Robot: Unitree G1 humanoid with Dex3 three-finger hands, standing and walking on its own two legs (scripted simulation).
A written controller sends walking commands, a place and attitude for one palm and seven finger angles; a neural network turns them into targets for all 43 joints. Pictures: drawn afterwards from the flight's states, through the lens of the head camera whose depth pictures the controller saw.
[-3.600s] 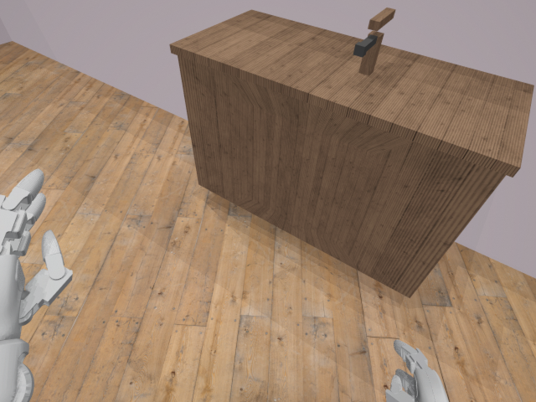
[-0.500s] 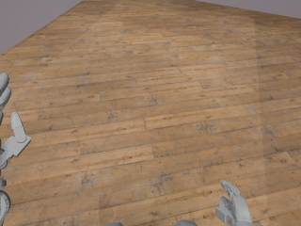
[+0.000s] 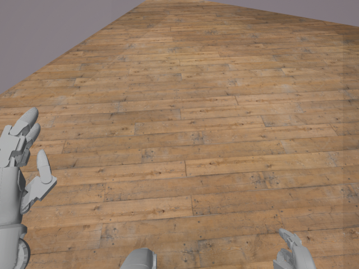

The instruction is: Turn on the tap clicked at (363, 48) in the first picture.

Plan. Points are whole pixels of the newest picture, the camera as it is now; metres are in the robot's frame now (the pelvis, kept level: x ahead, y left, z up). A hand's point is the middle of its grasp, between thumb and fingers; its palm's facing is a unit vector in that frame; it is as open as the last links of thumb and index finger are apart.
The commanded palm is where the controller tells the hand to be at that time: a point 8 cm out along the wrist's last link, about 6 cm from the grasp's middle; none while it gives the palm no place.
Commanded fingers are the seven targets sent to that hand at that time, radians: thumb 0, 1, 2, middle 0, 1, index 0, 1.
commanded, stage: walk around to get in front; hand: left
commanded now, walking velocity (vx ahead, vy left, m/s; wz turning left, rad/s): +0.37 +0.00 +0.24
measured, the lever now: out of the picture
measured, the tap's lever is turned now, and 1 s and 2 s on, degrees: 0 0 0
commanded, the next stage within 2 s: walk to a spot facing it in 0.58 s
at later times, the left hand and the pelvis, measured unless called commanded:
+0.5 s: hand (53, 103) +0.35 +0.25 +0.21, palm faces +0.43 -0.78 -0.46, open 7.4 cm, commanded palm +0.30 +0.30 +0.18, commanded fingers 0.00 0.90 0.90 -0.20 -0.30 -0.20 -0.30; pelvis +0.16 +0.02 +0.01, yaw +3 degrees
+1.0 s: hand (82, 64) +0.49 +0.25 +0.20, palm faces +0.46 -0.78 -0.42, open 7.4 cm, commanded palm +0.44 +0.29 +0.18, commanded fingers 0.00 0.90 0.90 -0.20 -0.30 -0.20 -0.30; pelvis +0.28 +0.00 -0.01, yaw +1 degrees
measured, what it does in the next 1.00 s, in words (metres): walks ahead: left foot, then right foot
